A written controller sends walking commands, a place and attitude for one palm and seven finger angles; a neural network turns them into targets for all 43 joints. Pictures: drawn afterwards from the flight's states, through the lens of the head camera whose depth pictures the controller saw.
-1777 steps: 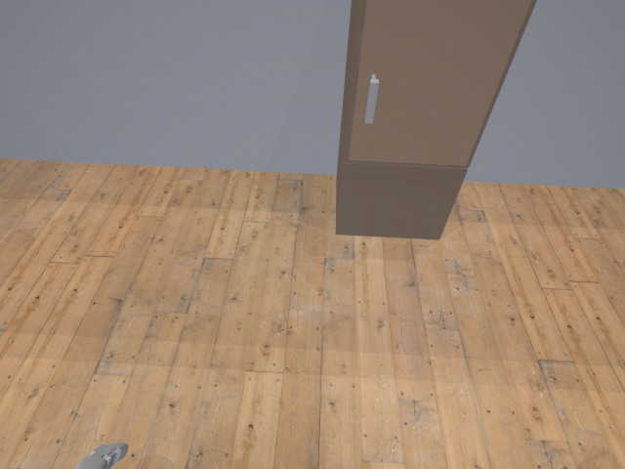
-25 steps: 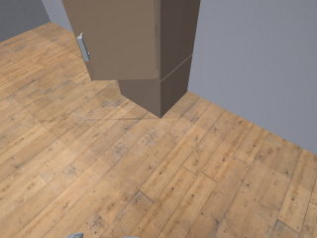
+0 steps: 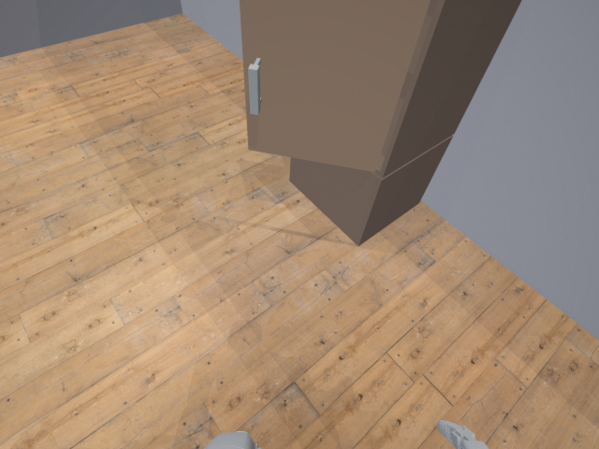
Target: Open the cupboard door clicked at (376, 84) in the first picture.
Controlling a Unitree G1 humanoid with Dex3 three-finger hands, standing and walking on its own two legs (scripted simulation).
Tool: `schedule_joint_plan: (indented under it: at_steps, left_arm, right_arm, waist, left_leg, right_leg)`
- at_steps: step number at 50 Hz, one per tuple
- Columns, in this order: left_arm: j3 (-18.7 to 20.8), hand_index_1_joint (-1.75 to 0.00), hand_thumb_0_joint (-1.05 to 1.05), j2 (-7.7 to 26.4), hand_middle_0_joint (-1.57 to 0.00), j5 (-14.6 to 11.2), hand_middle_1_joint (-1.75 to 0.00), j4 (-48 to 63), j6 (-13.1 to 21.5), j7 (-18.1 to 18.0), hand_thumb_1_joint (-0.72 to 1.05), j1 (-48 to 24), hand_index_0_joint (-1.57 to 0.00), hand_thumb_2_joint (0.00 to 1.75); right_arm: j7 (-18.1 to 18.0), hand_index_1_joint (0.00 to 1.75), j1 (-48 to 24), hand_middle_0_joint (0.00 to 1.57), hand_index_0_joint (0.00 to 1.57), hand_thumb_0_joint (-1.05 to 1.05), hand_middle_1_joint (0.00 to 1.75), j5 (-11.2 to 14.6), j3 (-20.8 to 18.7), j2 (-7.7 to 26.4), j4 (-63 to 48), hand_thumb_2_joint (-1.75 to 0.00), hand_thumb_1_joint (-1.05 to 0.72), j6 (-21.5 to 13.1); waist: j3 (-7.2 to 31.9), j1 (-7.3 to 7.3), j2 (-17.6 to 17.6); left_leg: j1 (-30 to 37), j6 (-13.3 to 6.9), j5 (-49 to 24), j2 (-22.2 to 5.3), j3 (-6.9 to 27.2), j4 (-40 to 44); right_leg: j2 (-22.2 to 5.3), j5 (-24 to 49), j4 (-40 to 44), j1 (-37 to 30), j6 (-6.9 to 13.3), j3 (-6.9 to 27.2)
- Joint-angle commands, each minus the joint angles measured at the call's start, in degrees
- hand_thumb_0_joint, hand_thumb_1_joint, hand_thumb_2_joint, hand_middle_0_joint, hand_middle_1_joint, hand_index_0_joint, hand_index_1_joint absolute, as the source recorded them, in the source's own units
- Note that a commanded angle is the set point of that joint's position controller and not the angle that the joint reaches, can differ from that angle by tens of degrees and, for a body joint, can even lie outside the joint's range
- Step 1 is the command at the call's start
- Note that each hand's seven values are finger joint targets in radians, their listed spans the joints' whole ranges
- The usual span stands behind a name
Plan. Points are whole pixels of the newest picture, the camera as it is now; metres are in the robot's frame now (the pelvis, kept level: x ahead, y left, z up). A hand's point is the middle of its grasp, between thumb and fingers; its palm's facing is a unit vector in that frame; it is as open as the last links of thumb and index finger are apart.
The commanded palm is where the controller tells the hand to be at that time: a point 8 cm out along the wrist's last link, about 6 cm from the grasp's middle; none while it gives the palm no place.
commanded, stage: take the last steps up to it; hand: left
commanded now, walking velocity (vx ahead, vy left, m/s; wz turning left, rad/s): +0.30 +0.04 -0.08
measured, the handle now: (256, 86) +0.94 +0.23 -0.08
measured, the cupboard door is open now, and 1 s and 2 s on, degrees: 40 40 40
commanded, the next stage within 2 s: come to a stop and stand still in 0.86 s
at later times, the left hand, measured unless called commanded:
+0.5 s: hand (228, 305) +0.35 +0.16 -0.14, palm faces -0.14 -0.97 -0.20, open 7.3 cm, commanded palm none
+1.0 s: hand (198, 324) +0.32 +0.22 -0.17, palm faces +0.01 -0.99 -0.17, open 7.3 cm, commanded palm none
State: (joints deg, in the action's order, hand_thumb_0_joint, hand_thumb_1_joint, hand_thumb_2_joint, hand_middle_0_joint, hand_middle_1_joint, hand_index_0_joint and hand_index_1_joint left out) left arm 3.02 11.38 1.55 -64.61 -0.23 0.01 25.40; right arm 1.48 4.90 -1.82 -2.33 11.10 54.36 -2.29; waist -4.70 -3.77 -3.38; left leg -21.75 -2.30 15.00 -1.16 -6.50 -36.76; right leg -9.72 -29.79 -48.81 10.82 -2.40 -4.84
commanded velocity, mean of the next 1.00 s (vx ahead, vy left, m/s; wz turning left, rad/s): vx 0.22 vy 0.01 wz -0.03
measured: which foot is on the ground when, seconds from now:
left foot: down 0.00-0.50, up 0.52-0.86, down 0.88-1.00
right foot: up 0.00-0.48, down 0.50-0.90, up 0.92-1.00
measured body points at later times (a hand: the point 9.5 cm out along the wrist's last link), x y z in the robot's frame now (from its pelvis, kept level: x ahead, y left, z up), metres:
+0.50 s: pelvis +0.18 +0.00 +0.01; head +0.21 +0.00 +0.45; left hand +0.35 +0.22 -0.12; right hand +0.04 -0.20 -0.14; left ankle +0.05 +0.10 -0.72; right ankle +0.24 -0.09 -0.72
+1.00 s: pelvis +0.34 +0.03 +0.01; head +0.36 +0.06 +0.46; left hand +0.32 +0.27 -0.16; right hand +0.42 -0.21 -0.12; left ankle +0.40 +0.12 -0.72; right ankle +0.26 -0.08 -0.66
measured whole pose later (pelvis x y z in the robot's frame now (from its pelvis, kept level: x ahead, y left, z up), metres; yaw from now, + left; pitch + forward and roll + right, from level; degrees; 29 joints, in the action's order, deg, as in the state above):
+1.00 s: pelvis +0.34 +0.03 +0.01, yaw -4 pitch -1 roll +0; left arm 3.0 11.3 1.4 -64.3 0.3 -0.1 19.5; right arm -0.8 10.1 -2.2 -1.8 9.7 57.5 -4.1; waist -2.7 -1.9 -3.2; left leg -18.3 -2.8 13.3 -1.6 -7.5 -32.1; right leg -2.7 -27.7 -59.0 19.5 1.0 -3.7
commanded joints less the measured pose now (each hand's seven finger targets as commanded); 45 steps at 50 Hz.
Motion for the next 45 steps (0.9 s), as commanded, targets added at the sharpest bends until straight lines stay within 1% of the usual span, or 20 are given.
schedule_joint_plan:
  at_steps: [1, 3, 7, 9, 14, 20, 22, 23, 24, 25, 26, 27, 29, 32, 35, 39, 42, 43, 44, 45]
  left_arm:
    - [0.45, -0.30, 0.00, 2.78, -0.20, -0.23, -0.30, 8.81, 2.23, 0.16, 0.90, -10.75, -0.20, 0.90]
    - [0.50, -0.30, 0.00, 2.66, -0.20, 0.19, -0.30, 6.61, 1.34, 0.78, 0.90, -6.76, -0.20, 0.90]
    - [0.82, -0.30, 0.00, 2.07, -0.20, -0.09, -0.30, 7.50, 0.63, 0.87, 0.90, -8.23, -0.20, 0.90]
    - [0.89, -0.30, 0.00, 2.17, -0.20, 0.00, -0.30, 8.63, 0.56, 1.02, 0.90, -11.14, -0.20, 0.90]
    - [0.25, -0.30, 0.00, 1.82, -0.20, -0.12, -0.30, 11.90, 0.82, 1.35, 0.90, -19.21, -0.20, 0.90]
    - [-0.48, -0.30, 0.00, 1.59, -0.20, -0.23, -0.30, 14.42, 1.41, 1.54, 0.90, -25.83, -0.20, 0.90]
    - [-0.14, -0.30, 0.00, 2.72, -0.20, -0.24, -0.30, 13.27, 1.78, 1.46, 0.90, -21.40, -0.20, 0.90]
    - [0.49, -0.30, 0.00, 4.10, -0.20, -0.21, -0.30, 11.03, 2.28, 1.21, 0.90, -14.21, -0.20, 0.90]
    - [1.73, -0.30, 0.00, 7.26, -0.20, 0.03, -0.30, 8.32, 2.92, 0.77, 0.90, -5.01, -0.20, 0.90]
    - [3.19, -0.30, 0.00, 12.65, -0.20, -0.03, -0.30, 6.06, 3.27, 0.24, 0.90, 2.98, -0.20, 0.90]
    - [3.01, -0.30, 0.00, 13.51, -0.20, -1.18, -0.30, 6.03, 3.18, -0.17, 0.90, 2.93, -0.20, 0.90]
    - [2.58, -0.30, 0.00, 10.88, -0.20, -1.22, -0.30, 7.13, 3.09, -0.67, 0.90, -2.16, -0.20, 0.90]
    - [1.33, -0.30, 0.00, 6.54, -0.20, -1.22, -0.30, 8.68, 3.30, -0.95, 0.90, -8.89, -0.20, 0.90]
    - [0.63, -0.30, 0.00, 3.98, -0.20, -0.80, -0.30, 8.32, 4.13, -0.64, 0.90, -11.03, -0.20, 0.90]
    - [1.56, -0.30, 0.00, 3.83, -0.20, -0.44, -0.30, 7.37, 4.64, -0.37, 0.90, -9.43, -0.20, 0.90]
    - [1.53, -0.30, 0.00, 5.96, -0.20, -0.32, -0.30, 5.24, 4.62, -0.04, 0.90, -6.98, -0.20, 0.90]
    - [1.31, -0.30, 0.00, 5.88, -0.20, -0.57, -0.30, 4.47, 3.81, -0.01, 0.90, -7.42, -0.20, 0.90]
    - [0.96, -0.30, 0.00, 4.65, -0.20, -0.51, -0.30, 4.42, 3.47, 0.15, 0.90, -6.79, -0.20, 0.90]
    - [0.53, -0.30, 0.00, 2.58, -0.20, -0.78, -0.30, 5.47, 3.33, 0.25, 0.90, -5.98, -0.20, 0.90]
    - [-0.10, -0.30, 0.00, 1.78, -0.20, -0.95, -0.30, 7.18, 3.48, 0.16, 0.90, -7.84, -0.20, 0.90]
  right_arm:
    - [-2.62, 0.30, 14.94, 0.20, 0.20, 0.00, 0.30, 0.20, -1.95, 10.55, 1.80, -0.90, -0.90, 0.10]
    - [-2.71, 0.30, 11.84, 0.20, 0.20, 0.00, 0.30, 0.40, -0.92, 7.48, 1.25, -0.90, -0.90, -0.90]
    - [-2.86, 0.30, 13.92, 0.20, 0.20, 0.00, 0.30, 0.64, -0.93, 5.40, 2.80, -0.90, -0.90, -2.17]
    - [-2.92, 0.30, 15.66, 0.20, 0.20, 0.00, 0.30, 0.67, -0.90, 5.04, 3.43, -0.90, -0.90, -2.43]
    - [-2.98, 0.30, 19.44, 0.20, 0.20, 0.00, 0.30, 0.34, -0.36, 5.19, 5.69, -0.90, -0.90, -2.48]
    - [-3.23, 0.30, 24.62, 0.20, 0.20, 0.00, 0.30, -0.33, 0.15, 5.67, 8.79, -0.90, -0.90, -1.95]
    - [-3.33, 0.30, 24.64, 0.20, 0.20, 0.00, 0.30, -0.09, 0.26, 6.04, 9.58, -0.90, -0.90, -1.71]
    - [-3.21, 0.30, 23.29, 0.20, 0.20, 0.00, 0.30, 0.34, 0.20, 6.31, 9.43, -0.90, -0.90, -1.69]
    - [-2.93, 0.30, 21.54, 0.20, 0.20, 0.00, 0.30, 1.09, 0.08, 5.59, 8.41, -0.90, -0.90, -1.98]
    - [-2.76, 0.30, 22.35, 0.20, 0.20, 0.00, 0.30, 1.85, 0.23, 3.37, 6.82, -0.90, -0.90, -2.22]
    - [-2.69, 0.30, 19.54, 0.20, 0.20, 0.00, 0.30, 1.84, -0.16, 5.25, 5.98, -0.90, -0.90, -1.85]
    - [-2.61, 0.30, 15.58, 0.20, 0.20, 0.00, 0.30, 1.70, -0.54, 4.32, 5.31, -0.90, -0.90, -1.69]
    - [-2.34, 0.30, 14.27, 0.20, 0.20, 0.00, 0.30, 1.09, -0.40, 1.77, 5.49, -0.90, -0.90, -0.45]
    - [-1.60, 0.30, 18.05, 0.20, 0.20, 0.00, 0.30, 0.51, -0.20, -1.09, 6.97, -0.90, -0.90, 1.13]
    - [-0.77, 0.30, 15.59, 0.20, 0.20, 0.00, 0.30, 0.30, -0.54, -2.57, 5.87, -0.90, -0.90, 1.05]
    - [-0.39, 0.30, 9.69, 0.20, 0.20, 0.00, 0.30, 0.41, -0.74, -1.56, 3.44, -0.90, -0.90, -0.06]
    - [-0.76, 0.30, 11.98, 0.20, 0.20, 0.00, 0.30, 0.23, -0.91, 1.00, 4.59, -0.90, -0.90, -0.82]
    - [-1.11, 0.30, 15.61, 0.20, 0.20, 0.00, 0.30, 0.13, -1.41, 3.45, 5.72, -0.90, -0.90, -1.19]
    - [-1.74, 0.30, 21.73, 0.20, 0.20, 0.00, 0.30, -0.54, -2.36, 8.61, 6.70, -0.90, -0.90, -1.50]
    - [-2.37, 0.30, 26.13, 0.20, 0.20, 0.00, 0.30, -0.60, -2.91, 11.92, 6.95, -0.90, -0.90, -1.04]
  waist:
    - [3.06, 7.26, 11.70]
    - [2.47, 4.12, 11.32]
    - [1.84, 2.89, 7.00]
    - [0.67, 3.15, 4.96]
    - [-0.42, 4.56, 6.47]
    - [-0.57, 6.76, 7.73]
    - [1.71, 4.43, 7.23]
    - [4.64, 0.87, 4.39]
    - [10.07, -2.78, 1.22]
    - [16.32, -4.54, -10.20]
    - [15.32, -4.14, -5.74]
    - [8.60, -2.44, -0.88]
    - [2.31, 1.76, -1.01]
    - [2.14, 5.03, -3.80]
    - [1.67, 4.63, -0.85]
    - [1.69, 2.93, -2.30]
    - [1.24, 5.08, -1.90]
    - [3.06, 6.63, 4.81]
    - [6.45, 8.79, 15.49]
    - [9.10, 10.17, 20.65]
  left_leg:
    - [15.56, -8.48, 4.89, -18.76, 24.15, 24.15]
    - [10.58, -6.35, 0.82, -15.21, 16.11, 26.05]
    - [13.16, -7.75, -8.33, -14.28, 11.82, 27.97]
    - [14.81, -7.73, -11.30, -14.07, 10.93, 28.85]
    - [20.28, -8.22, -21.70, -14.17, 8.24, 26.98]
    - [23.95, -6.43, -32.86, -14.08, 5.78, 21.21]
    - [22.13, -4.98, -39.41, -13.00, 4.14, 14.29]
    - [17.64, -3.35, -39.80, -10.96, 3.10, 5.87]
    - [6.39, -1.03, -31.11, -7.65, 0.42, -5.48]
    - [-8.95, 2.08, 6.49, 1.33, -3.03, -23.68]
    - [-12.30, 1.72, 19.21, 0.27, 3.58, -34.49]
    - [-15.44, 1.59, 14.87, -2.63, 6.93, -35.46]
    - [-11.59, 2.64, 8.86, -5.95, 7.61, -30.86]
    - [-4.21, 3.80, 4.14, -5.84, 4.72, -21.06]
    - [-2.66, 4.27, -0.41, -5.10, 2.75, -10.79]
    - [-0.70, 4.09, -1.33, -2.83, 1.18, -0.28]
    - [10.66, 3.54, -5.49, -0.76, -0.38, 8.64]
    - [18.70, 2.38, -5.04, -2.42, 2.55, 10.70]
    - [25.88, -2.61, -5.83, -13.56, 16.63, 13.87]
    - [28.11, -9.09, -9.32, -23.14, 28.65, 20.19]
  right_leg:
    - [0.63, 4.93, -25.25, 27.59, 2.65, 3.77]
    - [0.36, 10.85, -22.63, 22.57, 2.23, 3.94]
    - [1.42, 16.48, -16.44, 24.48, 1.50, 4.24]
    - [1.84, 19.40, -13.15, 26.15, 1.34, 4.49]
    - [3.05, 20.48, -1.21, 26.30, 2.03, 2.53]
    - [6.48, 16.61, 10.10, 19.50, 4.42, -1.07]
    - [8.80, 17.12, 15.32, 9.20, 5.45, -2.63]
    - [9.33, 20.72, 19.11, -2.21, 6.32, -2.17]
    - [3.18, 26.31, 19.15, -18.59, 9.10, 5.67]
    - [-13.29, 35.34, 24.26, -32.37, 16.42, 27.04]
    - [-17.86, 36.04, 29.61, -27.48, 20.04, 31.23]
    - [-15.12, 33.76, 31.09, -21.10, 18.77, 26.26]
    - [-11.14, 34.95, 34.04, -6.73, 14.96, 16.68]
    - [-6.54, 27.30, 37.78, 2.30, 12.43, 8.28]
    - [-5.29, 21.02, 38.68, 3.43, 12.51, 7.44]
    - [-5.71, 23.25, 35.52, -0.39, 11.77, 8.12]
    - [-3.28, 20.25, 29.63, 4.49, 8.86, 5.57]
    - [-0.74, 18.67, 21.45, 9.51, 7.31, 4.11]
    - [5.45, 9.93, 7.84, 17.01, 4.64, -1.38]
    - [9.39, -4.95, -8.04, 21.92, 3.31, -2.76]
